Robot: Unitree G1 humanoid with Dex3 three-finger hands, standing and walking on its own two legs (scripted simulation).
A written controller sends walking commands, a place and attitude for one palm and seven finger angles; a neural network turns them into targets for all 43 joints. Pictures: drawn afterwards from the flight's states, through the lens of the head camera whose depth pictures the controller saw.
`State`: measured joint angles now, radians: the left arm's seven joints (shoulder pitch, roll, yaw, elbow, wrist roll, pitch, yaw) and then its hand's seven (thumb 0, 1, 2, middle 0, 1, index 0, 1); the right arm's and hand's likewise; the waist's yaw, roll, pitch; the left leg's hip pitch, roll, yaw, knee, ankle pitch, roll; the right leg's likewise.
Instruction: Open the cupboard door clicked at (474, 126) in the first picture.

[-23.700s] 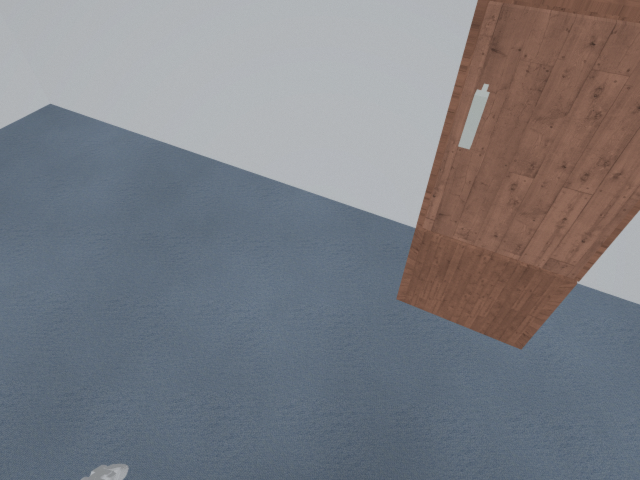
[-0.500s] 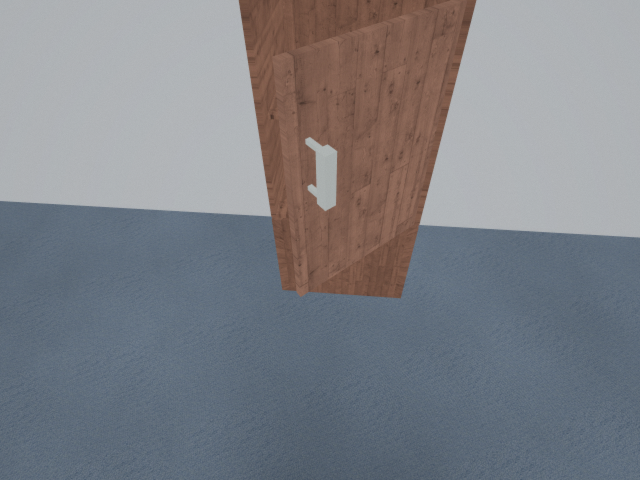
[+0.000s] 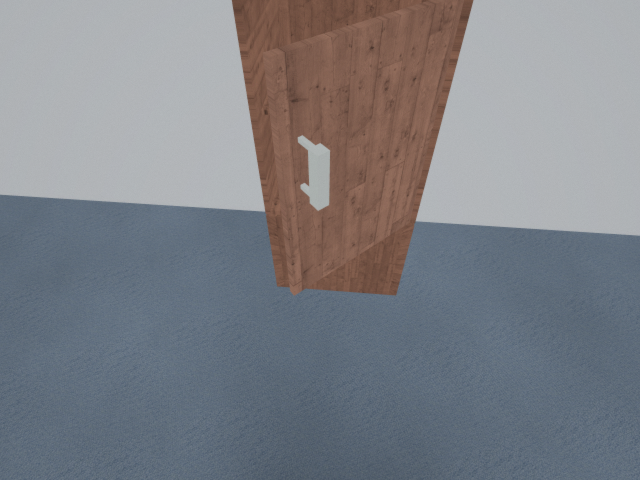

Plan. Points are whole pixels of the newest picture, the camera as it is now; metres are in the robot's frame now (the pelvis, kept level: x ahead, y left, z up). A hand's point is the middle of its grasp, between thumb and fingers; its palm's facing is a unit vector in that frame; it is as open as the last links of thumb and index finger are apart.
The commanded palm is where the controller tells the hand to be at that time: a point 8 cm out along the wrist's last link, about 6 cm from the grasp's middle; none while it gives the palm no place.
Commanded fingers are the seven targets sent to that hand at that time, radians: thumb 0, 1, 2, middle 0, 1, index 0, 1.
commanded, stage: look to check the result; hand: left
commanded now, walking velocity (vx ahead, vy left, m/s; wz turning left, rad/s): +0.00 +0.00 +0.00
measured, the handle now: (311, 172) +0.59 +0.05 +0.04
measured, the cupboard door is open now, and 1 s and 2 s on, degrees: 43 43 43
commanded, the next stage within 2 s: walk to a spot facing it in 0.32 s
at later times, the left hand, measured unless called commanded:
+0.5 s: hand out of the picture +0.00 +0.15 -0.17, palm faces +0.05 -0.98 -0.17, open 7.3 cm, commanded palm none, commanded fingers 0.00 0.90 0.90 -0.20 -0.30 -0.20 -0.30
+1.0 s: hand out of the picture +0.13 +0.17 -0.17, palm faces -0.18 -0.94 -0.29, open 7.4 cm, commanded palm none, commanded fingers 0.00 0.90 0.90 -0.20 -0.30 -0.20 -0.30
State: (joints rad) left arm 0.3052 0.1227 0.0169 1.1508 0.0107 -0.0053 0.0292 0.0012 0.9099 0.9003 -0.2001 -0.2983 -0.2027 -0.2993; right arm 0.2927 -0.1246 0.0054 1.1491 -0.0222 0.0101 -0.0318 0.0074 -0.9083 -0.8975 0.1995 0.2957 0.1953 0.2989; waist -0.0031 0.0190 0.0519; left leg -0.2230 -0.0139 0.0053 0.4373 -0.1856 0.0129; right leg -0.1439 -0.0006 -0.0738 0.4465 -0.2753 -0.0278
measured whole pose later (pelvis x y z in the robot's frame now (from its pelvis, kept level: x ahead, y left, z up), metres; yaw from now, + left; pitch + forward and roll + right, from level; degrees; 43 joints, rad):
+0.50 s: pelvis +0.02 -0.01 +0.00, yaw +0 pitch -2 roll +0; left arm 0.29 0.12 0.01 1.14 0.01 -0.01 0.03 0.00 0.91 0.90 -0.20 -0.30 -0.20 -0.30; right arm 0.25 -0.14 0.01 1.16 -0.02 0.01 -0.04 0.01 -0.92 -0.90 0.20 0.30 0.20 0.30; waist 0.00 0.01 0.05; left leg -0.19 0.00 0.00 0.42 -0.20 0.00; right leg -0.11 0.01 -0.08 0.42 -0.29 -0.04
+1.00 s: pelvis +0.01 -0.03 -0.02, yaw -14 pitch +0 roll +1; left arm 0.17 0.23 0.09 0.94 0.03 0.04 -0.03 0.00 0.91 0.90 -0.20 -0.30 -0.20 -0.30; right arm 0.20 -0.22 -0.05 0.98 -0.03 0.03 -0.03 0.01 -0.90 -0.90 0.20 0.30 0.20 0.30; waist 0.02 0.04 0.10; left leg -0.27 0.13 0.21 0.62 -0.33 -0.04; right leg -0.30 -0.02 -0.03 0.64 -0.32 -0.02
